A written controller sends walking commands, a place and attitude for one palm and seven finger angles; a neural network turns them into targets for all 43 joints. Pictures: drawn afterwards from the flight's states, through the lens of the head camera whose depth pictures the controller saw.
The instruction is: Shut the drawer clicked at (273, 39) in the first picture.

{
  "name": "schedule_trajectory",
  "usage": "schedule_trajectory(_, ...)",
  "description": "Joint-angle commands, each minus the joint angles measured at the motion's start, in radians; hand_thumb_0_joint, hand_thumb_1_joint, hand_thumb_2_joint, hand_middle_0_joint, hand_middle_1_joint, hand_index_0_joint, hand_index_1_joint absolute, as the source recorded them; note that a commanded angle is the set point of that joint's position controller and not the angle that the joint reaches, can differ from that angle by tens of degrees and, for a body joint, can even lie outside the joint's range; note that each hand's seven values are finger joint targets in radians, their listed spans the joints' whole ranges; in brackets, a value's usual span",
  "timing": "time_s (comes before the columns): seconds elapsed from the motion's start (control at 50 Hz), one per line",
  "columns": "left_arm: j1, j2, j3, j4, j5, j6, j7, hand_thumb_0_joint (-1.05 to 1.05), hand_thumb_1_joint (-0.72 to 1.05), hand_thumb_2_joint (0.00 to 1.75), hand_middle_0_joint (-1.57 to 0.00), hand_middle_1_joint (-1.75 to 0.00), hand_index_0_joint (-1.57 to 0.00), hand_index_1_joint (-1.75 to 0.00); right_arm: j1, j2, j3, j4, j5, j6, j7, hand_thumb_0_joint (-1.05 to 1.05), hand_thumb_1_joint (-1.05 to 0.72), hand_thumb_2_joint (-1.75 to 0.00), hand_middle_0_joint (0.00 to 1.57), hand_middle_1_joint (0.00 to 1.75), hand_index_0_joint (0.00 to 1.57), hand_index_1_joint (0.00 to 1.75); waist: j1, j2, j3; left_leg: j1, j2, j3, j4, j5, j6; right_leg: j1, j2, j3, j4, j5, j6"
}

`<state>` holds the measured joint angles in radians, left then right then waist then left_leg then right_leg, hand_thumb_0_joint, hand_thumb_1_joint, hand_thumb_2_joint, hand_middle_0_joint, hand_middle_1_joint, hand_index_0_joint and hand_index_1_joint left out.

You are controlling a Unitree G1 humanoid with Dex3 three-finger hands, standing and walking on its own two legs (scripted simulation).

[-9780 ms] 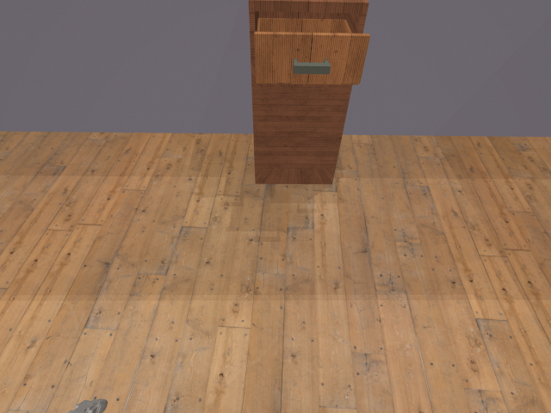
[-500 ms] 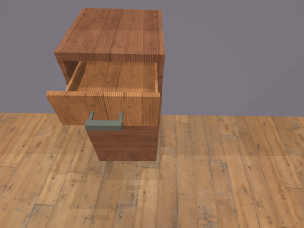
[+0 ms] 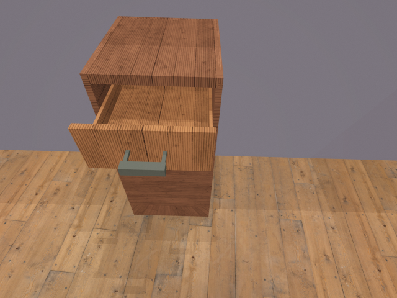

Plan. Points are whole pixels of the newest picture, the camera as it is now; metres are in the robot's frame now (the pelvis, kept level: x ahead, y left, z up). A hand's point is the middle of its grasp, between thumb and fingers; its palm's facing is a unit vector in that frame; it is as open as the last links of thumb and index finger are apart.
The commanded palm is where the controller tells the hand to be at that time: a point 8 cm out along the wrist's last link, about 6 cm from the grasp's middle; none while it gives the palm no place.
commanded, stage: look again from close up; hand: left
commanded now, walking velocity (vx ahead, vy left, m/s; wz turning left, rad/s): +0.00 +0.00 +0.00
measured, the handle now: (144, 161) +0.44 +0.17 -0.02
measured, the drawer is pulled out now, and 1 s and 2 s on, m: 0.19 0.19 0.19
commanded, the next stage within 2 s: raise the hand and make a fist in 0.06 s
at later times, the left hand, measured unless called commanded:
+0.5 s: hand (149, 256) +0.20 +0.11 +0.00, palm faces -0.02 -1.00 +0.03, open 6.4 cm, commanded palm +0.13 +0.19 -0.04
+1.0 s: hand (131, 240) +0.22 +0.15 +0.01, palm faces +0.04 -1.00 -0.05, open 3.9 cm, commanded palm +0.18 +0.20 +0.02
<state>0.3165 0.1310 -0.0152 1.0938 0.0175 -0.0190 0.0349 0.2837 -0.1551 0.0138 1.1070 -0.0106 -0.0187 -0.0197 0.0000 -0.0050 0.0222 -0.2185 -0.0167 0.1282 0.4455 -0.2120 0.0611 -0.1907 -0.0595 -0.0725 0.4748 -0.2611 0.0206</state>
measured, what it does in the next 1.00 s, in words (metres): lowers itself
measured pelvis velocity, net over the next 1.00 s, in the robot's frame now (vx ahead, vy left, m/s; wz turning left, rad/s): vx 0.00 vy -0.05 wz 0.04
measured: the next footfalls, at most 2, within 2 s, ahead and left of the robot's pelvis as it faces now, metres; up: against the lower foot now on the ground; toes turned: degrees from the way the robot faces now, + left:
none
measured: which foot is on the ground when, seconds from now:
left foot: down 0.00-1.00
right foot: down 0.00-1.00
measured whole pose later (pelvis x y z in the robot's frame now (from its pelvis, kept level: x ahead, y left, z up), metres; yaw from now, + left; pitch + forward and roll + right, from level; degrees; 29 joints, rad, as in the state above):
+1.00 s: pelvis +0.00 -0.05 -0.05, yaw +2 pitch +10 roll +0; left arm 0.34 0.24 0.22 0.01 -0.30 -0.29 -0.28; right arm 0.29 -0.22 0.01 0.60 0.04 -0.17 -0.06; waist -0.03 0.02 -0.10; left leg -0.69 0.06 0.04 0.93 -0.41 -0.02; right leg -0.63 -0.01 -0.12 0.94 -0.49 -0.06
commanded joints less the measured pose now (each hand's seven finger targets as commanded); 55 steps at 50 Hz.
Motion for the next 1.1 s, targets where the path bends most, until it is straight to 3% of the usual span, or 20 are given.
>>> schedule_trajectory(0.0, 0.07, 0.089, 0.015, -0.013, -0.003, -0.011, 0.006, 0.0, 0.9, 0.9, -0.2, -0.3, -0.2, -0.3, 0.056, -0.078, -0.009, -0.016, 0.0, -0.015, -0.001, 0.0, -0.9, -0.9, 0.2, 0.3, 0.2, 0.3, -0.003, -0.006, 0.043, 0.009, 0.127, -0.145, -0.115, 0.049, -0.014, -0.024, -0.059, 0.08, -0.101, 0.086, -0.047)
schedule_trajectory(0.12, 0.078, 0.084, 0.013, -0.003, -0.004, -0.009, 0.007, 0.0, 0.9, 0.9, -0.2, -0.3, -0.2, -0.3, 0.047, -0.079, -0.007, -0.003, 0.0, -0.014, -0.003, 0.0, -0.9, -0.9, 0.2, 0.3, 0.2, 0.3, 0.002, 0.021, 0.052, 0.016, 0.126, -0.141, -0.121, 0.058, -0.016, -0.014, -0.062, 0.078, -0.114, 0.096, -0.045)
schedule_trajectory(0.14, 0.115, 0.127, 0.011, 0.022, 0.014, -0.02, 0.043, 0.0, 0.9, 0.9, -0.2, -0.3, -0.2, -0.3, -0.032, -0.12, -0.018, -0.076, 0.009, -0.02, 0.001, 0.0, -0.9, -0.9, 0.2, 0.3, 0.2, 0.3, 0.027, -0.059, 0.075, -0.039, 0.148, -0.137, 0.071, 0.211, -0.044, -0.044, -0.093, 0.125, -0.107, 0.35, -0.039)
schedule_trajectory(0.16, -0.607, 0.299, 0.092, -1.565, -0.197, -0.223, 0.042, 0.0, 0.9, 0.9, -0.22, -0.32, -0.22, -0.32, 0.013, -0.285, -0.045, -0.437, 0.044, -0.153, -0.037, 0.0, -0.9, -0.9, 0.2, 0.3, 0.2, 0.3, -0.121, 0.177, -0.44, 0.285, 0.05, -0.151, -0.024, 0.233, -0.055, 0.008, 0.021, 0.011, 0.002, 0.272, -0.045)
schedule_trajectory(0.18, -0.22, 0.226, 0.069, -1.346, -0.119, -0.165, 0.097, 0.0, 0.9, 0.9, -0.24, -0.34, -0.24, -0.34, -0.068, -0.197, -0.011, -0.384, 0.05, -0.251, -0.059, 0.0, -0.9, -0.9, 0.2, 0.3, 0.2, 0.3, -0.012, 0.275, -0.444, 0.297, 0.097, -0.163, -0.064, 0.273, -0.071, -0.054, 0.041, 0.004, 0.094, 0.048, -0.063)
schedule_trajectory(0.2, 0.05, 0.049, -0.037, -1.186, -0.133, -0.016, 0.14, 0.0, 0.9, 0.9, -0.26, -0.37, -0.26, -0.37, -0.07, -0.151, -0.035, -0.383, 0.074, -0.288, -0.057, 0.0, -0.9, -0.9, 0.2, 0.3, 0.2, 0.3, -0.042, 0.237, -0.243, 0.137, 0.104, -0.189, -0.118, 0.12, -0.093, -0.173, 0.047, -0.019, 0.136, -0.094, -0.047)
schedule_trajectory(0.22, 0.082, -0.094, -0.141, -1.165, -0.154, 0.022, 0.125, 0.0, 0.9, 0.9, -0.28, -0.39, -0.28, -0.39, -0.03, -0.157, -0.024, -0.37, 0.077, -0.307, -0.05, 0.0, -0.9, -0.9, 0.2, 0.3, 0.2, 0.3, -0.047, 0.177, -0.087, 0.026, 0.082, -0.19, -0.104, -0.02, -0.065, -0.197, 0.045, -0.023, 0.128, -0.065, -0.048)
schedule_trajectory(0.26, 0.044, -0.004, -0.099, -1.284, -0.16, -0.06, 0.104, 0.0, 0.9, 0.9, -0.32, -0.43, -0.32, -0.43, -0.059, -0.222, -0.046, -0.45, 0.064, -0.346, -0.057, 0.0, -0.9, -0.9, 0.2, 0.3, 0.2, 0.3, -0.064, 0.068, -0.032, -0.088, 0.058, -0.209, -0.023, -0.176, -0.054, -0.224, 0.05, -0.031, 0.051, -0.071, -0.044)
schedule_trajectory(0.28, 0.068, -0.02, -0.099, -1.252, -0.153, -0.103, 0.09, 0.0, 0.9, 0.9, -0.34, -0.45, -0.34, -0.45, -0.054, -0.222, -0.048, -0.476, 0.044, -0.353, -0.053, 0.0, -0.9, -0.9, 0.2, 0.3, 0.2, 0.3, -0.081, -0.076, -0.018, -0.133, 0.048, -0.218, 0.03, -0.175, -0.049, -0.274, 0.058, -0.048, 0.067, -0.094, -0.042)
schedule_trajectory(0.34, 0.281, -0.07, -0.045, -1.052, -0.17, -0.277, -0.033, 0.0, 0.9, 0.9, -0.4, -0.52, -0.4, -0.52, -0.096, -0.214, -0.08, -0.554, 0.02, -0.344, -0.012, 0.0, -0.9, -0.9, 0.2, 0.3, 0.2, 0.3, 0.002, -0.272, -0.038, -0.286, 0.035, -0.17, 0.193, -0.119, -0.064, -0.4, 0.072, -0.064, 0.183, -0.173, -0.045)
schedule_trajectory(0.38, 0.353, -0.026, 0.04, -1.036, -0.202, -0.44, -0.15, 0.0, 0.9, 0.9, -0.44, -0.56, -0.44, -0.56, -0.131, -0.21, -0.102, -0.594, 0.009, -0.319, 0.02, 0.0, -0.9, -0.9, 0.2, 0.3, 0.2, 0.3, 0.045, -0.24, -0.105, -0.385, 0.026, -0.14, 0.301, -0.086, -0.079, -0.444, 0.069, -0.05, 0.29, -0.149, -0.055)
schedule_trajectory(0.42, 0.4, 0.082, 0.171, -1.037, -0.201, -0.557, -0.237, 0.0, 0.9, 0.9, -0.48, -0.6, -0.48, -0.6, -0.17, -0.209, -0.121, -0.657, 0.007, -0.277, 0.051, 0.0, -0.9, -0.9, 0.2, 0.3, 0.2, 0.3, 0.086, -0.067, -0.156, -0.437, 0.007, -0.113, 0.386, -0.03, -0.083, -0.434, 0.059, -0.027, 0.396, -0.033, -0.074)
schedule_trajectory(0.46, 0.345, 0.118, 0.185, -1.142, -0.195, -0.54, -0.248, 0.0, 0.9, 0.9, -0.52, -0.65, -0.52, -0.65, -0.201, -0.201, -0.114, -0.739, 0.016, -0.239, 0.047, 0.0, -0.9, -0.9, 0.2, 0.3, 0.2, 0.3, 0.102, 0.026, -0.239, -0.464, -0.001, -0.084, 0.42, -0.043, -0.064, -0.426, 0.055, 0.003, 0.445, -0.005, -0.072)
schedule_trajectory(0.58, 0.089, 0.155, 0.186, -1.517, -0.237, -0.513, -0.178, 0.0, 0.9, 0.9, -0.64, -0.78, -0.64, -0.78, -0.116, -0.17, -0.095, -0.795, 0.027, -0.187, 0.0, 0.0, -0.9, -0.9, 0.2, 0.3, 0.2, 0.3, 0.007, 0.091, -0.348, -0.438, 0.018, -0.111, 0.515, -0.041, -0.03, -0.444, 0.061, 0.092, 0.4, -0.005, -0.049)
schedule_trajectory(0.64, -0.044, 0.154, 0.147, -1.507, -0.259, -0.566, -0.229, 0.0, 0.9, 0.9, -0.7, -0.84, -0.7, -0.84, -0.092, -0.175, -0.079, -0.744, 0.029, -0.208, -0.021, 0.0, -0.9, -0.9, 0.2, 0.3, 0.2, 0.3, -0.069, 0.04, -0.3, -0.494, 0.029, -0.131, 0.584, -0.086, -0.028, -0.499, 0.053, 0.146, 0.356, -0.073, -0.027)
schedule_trajectory(0.7, -0.09, 0.175, 0.125, -1.398, -0.29, -0.535, -0.326, 0.0, 0.9, 0.9, -0.76, -0.91, -0.76, -0.91, -0.1, -0.2, -0.059, -0.707, 0.04, -0.239, -0.036, 0.0, -0.9, -0.9, 0.2, 0.3, 0.2, 0.3, -0.09, 0.019, -0.265, -0.524, 0.034, -0.141, 0.599, -0.116, -0.024, -0.499, 0.045, 0.174, 0.317, -0.12, -0.017)
schedule_trajectory(0.82, -0.01, 0.269, 0.304, -1.254, -0.341, -0.317, -0.366, 0.0, 0.9, 0.9, -0.88, -1.04, -0.88, -1.04, -0.124, -0.202, -0.051, -0.707, 0.058, -0.225, -0.055, 0.0, -0.9, -0.9, 0.2, 0.3, 0.2, 0.3, 0.005, -0.049, -0.354, -0.506, 0.02, -0.139, 0.504, -0.066, -0.029, -0.26, -0.009, 0.216, 0.238, -0.026, 0.025)
schedule_trajectory(0.9, 0.042, 0.272, 0.374, -1.26, -0.359, -0.313, -0.312, 0.0, 0.9, 0.9, -0.96, -1.12, -0.96, -1.12, -0.14, -0.184, -0.056, -0.696, 0.05, -0.22, -0.051, 0.0, -0.9, -0.9, 0.2, 0.3, 0.2, 0.3, 0.04, -0.086, -0.347, -0.457, 0.02, -0.143, 0.44, 0.0, -0.041, -0.176, -0.02, 0.194, 0.245, 0.178, 0.045)
schedule_trajectory(1.0, 0.066, 0.193, 0.254, -1.295, -0.331, -0.378, -0.298, 0.0, 0.9, 0.9, -1.06, -1.23, -1.06, -1.23, -0.12, -0.194, -0.064, -0.692, 0.051, -0.239, -0.036, 0.0, -0.9, -0.9, 0.2, 0.3, 0.2, 0.3, 0.005, -0.063, -0.232, -0.369, 0.022, -0.133, 0.369, 0.01, -0.036, -0.273, 0.015, 0.115, 0.223, 0.116, 0.018)
schedule_trajectory(1.08, 0.041, 0.195, 0.221, -1.368, -0.307, -0.403, -0.274, 0.0, 0.9, 0.9, -1.14, -1.32, -1.14, -1.32, -0.088, -0.209, -0.071, -0.69, 0.051, -0.259, -0.035, 0.0, -0.9, -0.9, 0.2, 0.3, 0.2, 0.3, -0.006, 0.002, -0.278, -0.285, 0.023, -0.123, 0.335, 0.007, -0.029, -0.304, 0.039, 0.067, 0.219, 0.027, -0.012)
